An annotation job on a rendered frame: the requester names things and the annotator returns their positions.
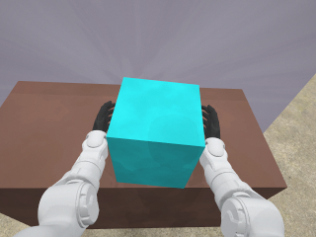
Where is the pedestal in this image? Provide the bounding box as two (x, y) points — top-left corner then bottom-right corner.
(0, 81), (288, 229)

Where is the robot left forearm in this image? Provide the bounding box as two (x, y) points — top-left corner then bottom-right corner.
(38, 130), (109, 224)

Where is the robot left upper arm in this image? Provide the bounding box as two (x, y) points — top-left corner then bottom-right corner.
(13, 182), (100, 237)

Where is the robot right forearm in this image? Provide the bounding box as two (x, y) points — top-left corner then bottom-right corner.
(199, 137), (285, 232)

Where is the right robot hand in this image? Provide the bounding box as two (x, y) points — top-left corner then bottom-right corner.
(201, 105), (221, 139)

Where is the carton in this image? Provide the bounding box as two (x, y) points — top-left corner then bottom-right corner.
(106, 77), (205, 189)

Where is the robot right upper arm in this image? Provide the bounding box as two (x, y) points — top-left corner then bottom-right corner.
(220, 197), (284, 237)

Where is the left robot hand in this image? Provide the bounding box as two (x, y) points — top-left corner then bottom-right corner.
(92, 101), (116, 133)

